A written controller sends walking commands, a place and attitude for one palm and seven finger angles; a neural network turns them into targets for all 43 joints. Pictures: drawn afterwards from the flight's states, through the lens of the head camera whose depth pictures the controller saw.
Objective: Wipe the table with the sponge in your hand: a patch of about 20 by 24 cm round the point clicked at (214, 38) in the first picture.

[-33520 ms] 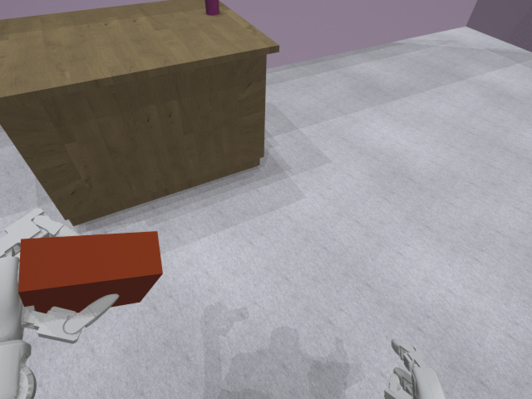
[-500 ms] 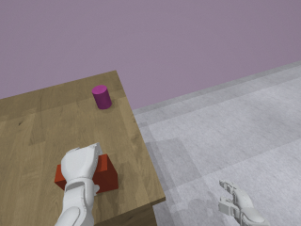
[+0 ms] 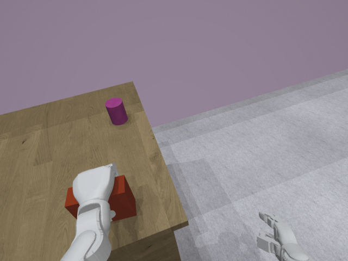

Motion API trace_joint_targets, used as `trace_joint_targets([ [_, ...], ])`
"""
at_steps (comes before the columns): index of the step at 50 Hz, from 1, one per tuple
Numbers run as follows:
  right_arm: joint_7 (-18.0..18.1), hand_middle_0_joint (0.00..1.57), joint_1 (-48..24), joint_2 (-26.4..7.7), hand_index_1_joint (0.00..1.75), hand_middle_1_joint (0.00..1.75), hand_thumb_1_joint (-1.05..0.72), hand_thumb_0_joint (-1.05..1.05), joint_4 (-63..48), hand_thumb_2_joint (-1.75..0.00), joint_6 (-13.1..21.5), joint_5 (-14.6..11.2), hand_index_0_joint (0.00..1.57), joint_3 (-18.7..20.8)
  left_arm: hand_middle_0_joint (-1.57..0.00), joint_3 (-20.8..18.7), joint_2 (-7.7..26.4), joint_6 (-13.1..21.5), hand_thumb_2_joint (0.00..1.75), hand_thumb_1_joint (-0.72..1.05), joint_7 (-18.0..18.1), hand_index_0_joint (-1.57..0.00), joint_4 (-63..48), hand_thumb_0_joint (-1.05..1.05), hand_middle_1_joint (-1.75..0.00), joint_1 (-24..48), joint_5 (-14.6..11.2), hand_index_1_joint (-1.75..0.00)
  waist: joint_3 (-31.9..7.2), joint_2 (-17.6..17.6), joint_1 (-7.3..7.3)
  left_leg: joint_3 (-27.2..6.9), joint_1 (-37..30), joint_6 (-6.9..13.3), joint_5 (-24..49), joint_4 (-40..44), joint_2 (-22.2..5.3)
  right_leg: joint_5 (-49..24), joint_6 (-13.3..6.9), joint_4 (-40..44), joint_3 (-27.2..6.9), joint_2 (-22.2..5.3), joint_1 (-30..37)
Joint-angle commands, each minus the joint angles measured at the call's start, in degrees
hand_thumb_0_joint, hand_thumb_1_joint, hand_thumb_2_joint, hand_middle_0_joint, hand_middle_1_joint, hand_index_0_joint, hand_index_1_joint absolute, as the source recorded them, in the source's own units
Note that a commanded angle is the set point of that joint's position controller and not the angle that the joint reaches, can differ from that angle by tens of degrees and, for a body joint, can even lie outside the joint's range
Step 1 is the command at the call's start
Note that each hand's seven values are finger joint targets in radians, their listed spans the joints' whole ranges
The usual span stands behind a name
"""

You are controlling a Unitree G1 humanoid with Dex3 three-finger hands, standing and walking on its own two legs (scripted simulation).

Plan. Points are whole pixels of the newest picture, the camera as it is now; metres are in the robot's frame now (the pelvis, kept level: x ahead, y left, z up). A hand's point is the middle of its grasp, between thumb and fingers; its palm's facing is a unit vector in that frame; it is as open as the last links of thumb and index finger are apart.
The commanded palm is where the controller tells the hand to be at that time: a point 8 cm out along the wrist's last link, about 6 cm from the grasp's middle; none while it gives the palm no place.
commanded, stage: slide across to the third lane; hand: left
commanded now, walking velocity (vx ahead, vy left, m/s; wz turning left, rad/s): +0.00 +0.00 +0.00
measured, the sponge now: (106, 206) +0.25 +0.22 -0.01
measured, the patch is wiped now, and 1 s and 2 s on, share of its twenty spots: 0.75 0.75 0.80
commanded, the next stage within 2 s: wipe forward along the third lane in 0.74 s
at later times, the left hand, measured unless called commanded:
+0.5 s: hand (122, 188) +0.27 +0.17 +0.04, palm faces +0.02 -0.09 -1.00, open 9.2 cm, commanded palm +0.24 +0.14 +0.09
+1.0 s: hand (127, 187) +0.28 +0.16 +0.03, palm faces +0.00 -0.10 -0.99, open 9.2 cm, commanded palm +0.25 +0.15 +0.08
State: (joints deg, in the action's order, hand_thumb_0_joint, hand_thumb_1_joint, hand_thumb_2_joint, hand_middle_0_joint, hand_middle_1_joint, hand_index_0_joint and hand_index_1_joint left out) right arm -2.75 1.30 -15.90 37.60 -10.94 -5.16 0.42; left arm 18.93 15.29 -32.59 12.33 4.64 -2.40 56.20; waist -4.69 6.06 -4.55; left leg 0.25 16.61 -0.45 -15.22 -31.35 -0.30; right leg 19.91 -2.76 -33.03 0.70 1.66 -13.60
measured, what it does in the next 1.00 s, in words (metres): stands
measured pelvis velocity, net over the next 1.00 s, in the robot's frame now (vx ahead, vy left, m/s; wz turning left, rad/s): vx -0.02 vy -0.01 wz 0.00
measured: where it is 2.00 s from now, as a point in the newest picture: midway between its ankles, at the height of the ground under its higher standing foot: outside the picture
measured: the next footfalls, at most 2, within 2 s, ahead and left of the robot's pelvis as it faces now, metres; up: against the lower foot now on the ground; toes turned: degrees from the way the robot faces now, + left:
none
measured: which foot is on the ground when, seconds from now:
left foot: down 0.00-1.00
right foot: down 0.00-1.00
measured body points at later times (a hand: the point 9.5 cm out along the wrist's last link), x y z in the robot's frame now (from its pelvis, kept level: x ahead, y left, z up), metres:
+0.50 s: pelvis -0.01 +0.01 +0.00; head -0.03 -0.05 +0.44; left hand +0.27 +0.17 +0.09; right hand +0.25 -0.18 -0.09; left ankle +0.01 +0.13 -0.73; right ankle -0.03 -0.09 -0.73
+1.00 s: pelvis -0.02 -0.01 +0.00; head -0.05 -0.06 +0.45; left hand +0.27 +0.16 +0.09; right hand +0.22 -0.22 -0.09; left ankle +0.01 +0.13 -0.73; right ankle -0.03 -0.09 -0.73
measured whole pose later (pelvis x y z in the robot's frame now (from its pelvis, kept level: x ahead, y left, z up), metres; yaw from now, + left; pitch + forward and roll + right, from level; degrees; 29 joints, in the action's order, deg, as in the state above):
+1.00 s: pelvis -0.02 -0.01 +0.00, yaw +0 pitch +0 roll +1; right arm -3.6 0.0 -15.4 40.6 -12.1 -5.2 0.5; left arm 24.9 9.7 -34.3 13.5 17.9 10.5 55.0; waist -5.5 5.2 -4.7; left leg -0.3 17.5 -1.0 -13.7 -31.3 -0.7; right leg 18.9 -3.5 -33.9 1.2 2.1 -14.8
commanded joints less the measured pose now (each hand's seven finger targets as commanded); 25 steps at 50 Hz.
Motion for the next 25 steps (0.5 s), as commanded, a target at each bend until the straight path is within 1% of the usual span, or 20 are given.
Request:
trace_joint_targets([
  [1, 0.2, 0.2, -14.15, -4.21, 0.3, 0.3, -0.9, 0.0, -10.15, -0.9, 3.49, -0.29, 0.2, 1.67, -1.2, 1.97, -0.37, 2.63, 1.3, 0.1, -1.87, -1.2, -5.69, 0.0, -1.6, 9.32, -2.31, -1.6, -5.68, -11.24, 0.68, -0.86, -4.32, 3.93, 7.74, 2.49, 2.29, -14.48, -0.4, 6.95, -3.26, 0.03, -0.31],
  [2, 0.15, 0.2, -14.47, -4.07, 0.3, 0.3, -0.9, 0.0, -10.38, -0.9, 3.7, -0.26, 0.2, 1.63, -1.2, 3.64, -1.85, 3.01, 1.3, 0.1, -2.08, -1.2, -6.32, 0.0, -1.6, 9.7, -2.41, -1.6, -6.15, -11.7, 0.84, -0.78, -4.58, 4.03, 8.34, 2.38, 2.37, -15.81, -0.3, 6.76, -3.13, -0.07, 0.03],
  [3, 0.09, 0.2, -14.11, -4.06, 0.3, 0.3, -0.9, 0.0, -10.14, -0.9, 3.75, -0.17, 0.2, 1.77, -1.2, 3.87, -2.13, 3.33, 1.3, 0.1, -2.11, -1.2, -6.06, 0.0, -1.6, 9.82, -2.22, -1.6, -6.75, -11.97, 0.89, -0.91, -5.03, 4.04, 9.16, 2.22, 2.23, -16.8, -0.38, 6.51, -2.99, 0.0, -0.01],
  [4, -0.05, 0.2, -13.95, -4.26, 0.3, 0.3, -0.9, 0.0, -10.16, -0.9, 3.77, -0.07, 0.2, 1.89, -1.2, 4.26, -2.26, 3.57, 1.3, 0.1, -2.19, -1.2, -6.34, 0.0, -1.6, 10.55, -2.07, -1.6, -6.77, -12.0, 1.02, -1.05, -5.17, 3.95, 9.17, 2.51, 2.13, -16.62, -0.46, 6.58, -3.19, 0.19, -0.1],
  [5, -0.09, 0.2, -13.99, -3.91, 0.3, 0.3, -0.9, 0.0, -10.27, -0.9, 3.78, -0.23, 0.2, 1.86, -1.2, 5.09, -3.38, 3.85, 1.3, 0.1, -2.16, -1.2, -6.16, 0.0, -1.6, 10.43, -2.46, -1.6, -6.51, -11.77, 1.17, -1.11, -5.03, 3.97, 8.76, 2.55, 2.01, -15.9, -0.37, 6.36, -2.57, 0.08, -0.37],
  [6, -0.11, 0.2, -13.92, -3.93, 0.3, 0.3, -0.9, 0.0, -9.91, -0.9, 3.83, -0.24, 0.2, 1.78, -1.2, 5.48, -3.64, 4.14, 1.3, 0.1, -2.17, -1.2, -5.28, 0.0, -1.6, 11.5, -2.24, -1.6, -6.0, -12.85, 1.27, -1.33, -4.97, 3.94, 8.33, 2.66, 1.87, -14.99, -0.34, 6.39, -2.17, 0.18, -1.05],
  [7, -0.08, 0.2, -14.2, -3.89, 0.3, 0.3, -0.9, 0.0, -9.96, -0.9, 4.0, -0.28, 0.2, 1.76, -1.2, 6.51, -4.57, 4.38, 1.3, 0.1, -2.19, -1.2, -4.97, 0.0, -1.6, 12.96, -2.23, -1.6, -5.01, -12.5, 1.49, -1.19, -4.79, 3.92, 7.81, 2.67, 1.85, -14.25, -0.33, 6.55, -2.16, 0.14, -1.76],
  [9, -0.35, 0.2, -13.81, -4.04, 0.3, 0.3, -0.9, 0.0, -9.48, -0.9, 4.1, -0.19, 0.2, 1.99, -1.2, 6.69, -4.61, 4.56, 1.3, 0.1, -1.93, -1.2, -4.9, 0.0, -1.6, 14.63, -1.67, -1.6, -6.0, -11.62, 1.41, -1.63, -5.46, 3.74, 8.29, 2.83, 1.63, -13.94, -0.68, 6.15, -2.02, 0.47, -2.01],
  [10, -0.42, 0.2, -13.94, -3.81, 0.3, 0.3, -0.9, 0.0, -9.46, -0.9, 4.16, -0.28, 0.2, 1.97, -1.2, 7.16, -5.33, 4.72, 1.3, 0.1, -1.69, -1.2, -4.68, 0.0, -1.6, 15.21, -1.77, -1.6, -6.5, -11.17, 1.48, -1.56, -5.6, 3.78, 8.48, 2.57, 1.6, -14.13, -0.68, 5.72, -1.46, 0.38, -2.02],
  [11, -0.53, 0.2, -14.21, -3.71, 0.3, 0.3, -0.9, 0.0, -9.3, -0.9, 4.16, -0.25, 0.2, 2.0, -1.2, 7.65, -5.94, 4.65, 1.3, 0.1, -1.53, -1.2, -3.89, 0.0, -1.6, 14.74, -1.58, -1.6, -6.28, -11.19, 1.28, -1.58, -5.6, 3.7, 8.61, 2.41, 1.58, -13.97, -0.71, 5.65, -1.11, 0.34, -2.31],
  [12, -0.67, 0.2, -14.31, -3.59, 0.3, 0.3, -0.9, 0.0, -9.32, -0.9, 4.22, -0.31, 0.2, 1.91, -1.2, 9.34, -7.56, 4.6, 1.3, 0.1, -1.57, -1.2, -3.76, 0.0, -1.6, 15.55, -1.69, -1.6, -6.04, -11.89, 1.52, -1.67, -5.57, 3.74, 8.71, 2.43, 1.52, -14.2, -0.64, 5.54, -0.78, 0.35, -2.56],
  [14, -0.89, 0.2, -14.14, -3.85, 0.3, 0.3, -0.9, 0.0, -8.82, -0.9, 4.08, -0.24, 0.2, 2.07, -1.2, 8.66, -6.81, 4.28, 1.3, 0.1, -1.13, -1.2, -3.32, 0.0, -1.6, 17.46, -1.41, -1.6, -6.81, -11.24, 1.4, -1.89, -5.83, 3.51, 8.62, 2.67, 1.31, -13.41, -0.89, 5.43, -1.0, 0.57, -2.61],
  [15, -0.97, 0.2, -14.33, -3.52, 0.3, 0.3, -0.9, 0.0, -8.95, -0.9, 4.09, -0.37, 0.2, 1.99, -1.2, 9.35, -7.78, 4.08, 1.3, 0.1, -0.97, -1.2, -2.93, 0.0, -1.6, 17.94, -1.74, -1.6, -7.12, -11.54, 1.4, -1.74, -5.68, 3.58, 8.69, 2.44, 1.36, -13.55, -0.76, 5.16, -0.47, 0.41, -2.4],
  [17, -1.12, 0.2, -14.71, -3.57, 0.3, 0.3, -0.9, 0.0, -8.29, -0.9, 4.02, -0.33, 0.2, 1.98, -1.2, 8.97, -7.69, 3.58, 1.3, 0.1, -0.51, -1.2, -1.47, 0.0, -1.6, 19.19, -1.57, -1.6, -6.87, -12.27, 1.38, -1.55, -5.54, 3.48, 8.86, 2.08, 1.35, -14.25, -0.77, 5.13, -0.42, 0.4, -2.68],
  [19, -1.47, 0.2, -14.68, -3.72, 0.3, 0.3, -0.9, 0.0, -7.88, -0.9, 3.68, -0.12, 0.2, 2.03, -1.2, 9.07, -7.8, 2.74, 1.3, 0.1, -0.17, -1.2, -0.54, 0.0, -1.6, 19.84, -1.05, -1.6, -7.75, -11.65, 1.08, -1.74, -5.5, 3.22, 9.52, 2.28, 1.22, -14.62, -1.08, 4.69, -0.5, 0.55, -2.25],
  [20, -1.68, 0.2, -15.12, -3.28, 0.3, 0.3, -0.9, 0.0, -8.21, -0.9, 3.59, -0.39, 0.2, 1.91, -1.2, 10.67, -9.55, 2.53, 1.3, 0.1, -0.07, -1.2, -0.45, 0.0, -1.6, 20.33, -1.28, -1.6, -7.67, -11.37, 1.19, -1.64, -5.37, 3.21, 9.12, 2.21, 1.14, -13.66, -0.93, 4.46, 0.14, 0.38, -2.63],
  [21, -1.91, 0.2, -15.21, -3.14, 0.3, 0.3, -0.9, 0.0, -8.19, -0.9, 3.61, -0.37, 0.2, 1.95, -1.2, 11.12, -10.28, 2.37, 1.3, 0.1, 0.03, -1.2, -0.12, 0.0, -1.6, 20.41, -1.48, -1.6, -7.71, -11.93, 1.08, -1.63, -5.5, 3.32, 9.38, 1.95, 1.27, -14.18, -0.95, 4.51, 0.23, 0.48, -2.56],
  [23, -2.03, 0.2, -15.57, -3.3, 0.3, 0.3, -0.9, 0.0, -7.74, -0.9, 3.29, -0.35, 0.2, 1.87, -1.2, 10.34, -9.47, 1.62, 1.3, 0.1, 0.32, -1.2, 1.01, 0.0, -1.6, 21.8, -1.45, -1.6, -7.81, -11.76, 1.03, -1.34, -5.23, 3.2, 9.64, 1.81, 1.25, -15.06, -0.95, 4.56, -0.01, 0.34, -2.32],
  [24, -2.26, 0.2, -15.24, -3.23, 0.3, 0.3, -0.9, 0.0, -7.62, -0.9, 3.17, -0.45, 0.2, 1.9, -1.2, 10.71, -9.99, 1.27, 1.3, 0.1, 0.42, -1.2, 1.59, 0.0, -1.6, 23.0, -1.55, -1.6, -7.93, -11.91, 1.32, -1.42, -4.98, 3.05, 9.3, 2.02, 1.07, -14.2, -0.99, 4.3, 0.32, 0.41, -2.23],
  [25, -2.3, 0.2, -15.63, -3.14, 0.3, 0.3, -0.9, 0.0, -7.76, -0.9, 3.09, -0.41, 0.2, 1.83, -1.2, 10.69, -10.0, 1.15, 1.3, 0.1, 0.65, -1.2, 1.91, 0.0, -1.6, 23.04, -1.56, -1.6, -7.42, -11.17, 0.98, -1.43, -4.82, 3.05, 8.81, 2.01, 1.11, -13.3, -1.03, 4.45, 0.22, 0.52, -2.74],
])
